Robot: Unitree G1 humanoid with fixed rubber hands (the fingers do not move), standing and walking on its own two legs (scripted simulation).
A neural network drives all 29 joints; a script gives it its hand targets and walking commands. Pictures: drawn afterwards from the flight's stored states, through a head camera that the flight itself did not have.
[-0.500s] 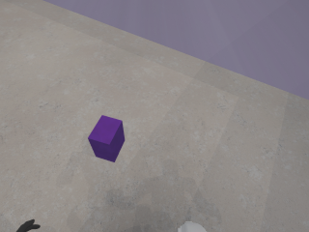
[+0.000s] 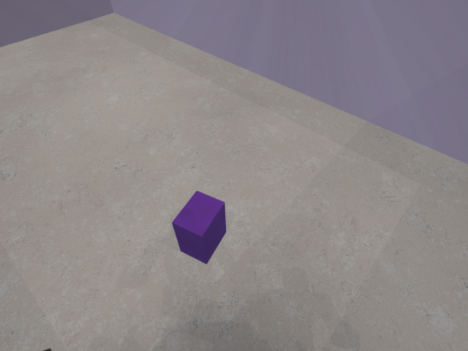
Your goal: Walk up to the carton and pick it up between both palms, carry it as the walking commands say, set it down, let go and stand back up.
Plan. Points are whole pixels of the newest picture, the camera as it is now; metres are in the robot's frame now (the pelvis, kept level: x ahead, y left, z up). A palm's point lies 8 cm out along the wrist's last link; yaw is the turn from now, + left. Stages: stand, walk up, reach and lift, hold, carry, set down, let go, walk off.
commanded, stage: walk up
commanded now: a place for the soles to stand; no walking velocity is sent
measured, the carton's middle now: (201, 227) +0.74 +0.14 -0.64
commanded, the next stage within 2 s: none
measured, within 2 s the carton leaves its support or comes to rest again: neither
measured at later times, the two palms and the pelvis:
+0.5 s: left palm out of the picture +0.11 +0.34 -0.07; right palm out of the picture +0.13 -0.32 -0.12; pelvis +0.06 -0.01 -0.01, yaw +6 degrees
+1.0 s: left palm out of the picture +0.08 +0.33 -0.08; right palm (402, 325) +0.20 -0.32 -0.12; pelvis +0.08 -0.01 -0.01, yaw +12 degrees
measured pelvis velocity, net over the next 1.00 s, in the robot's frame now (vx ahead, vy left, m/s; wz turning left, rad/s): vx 0.08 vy -0.01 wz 0.21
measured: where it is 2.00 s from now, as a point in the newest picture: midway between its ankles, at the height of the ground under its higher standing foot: outside the picture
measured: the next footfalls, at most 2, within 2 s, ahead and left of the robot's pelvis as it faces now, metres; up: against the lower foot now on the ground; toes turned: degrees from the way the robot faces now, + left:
left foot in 0.02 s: +0.08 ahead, +0.13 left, +0.00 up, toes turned -3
right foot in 0.32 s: +0.14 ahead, -0.14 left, +0.00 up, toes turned -1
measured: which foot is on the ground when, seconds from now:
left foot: up 0.00-0.00, down 0.02-0.32, up 0.34-0.58, down 0.60-0.86, up 0.88-1.00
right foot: down 0.00-0.02, up 0.04-0.30, down 0.32-0.60, up 0.62-0.84, down 0.86-1.00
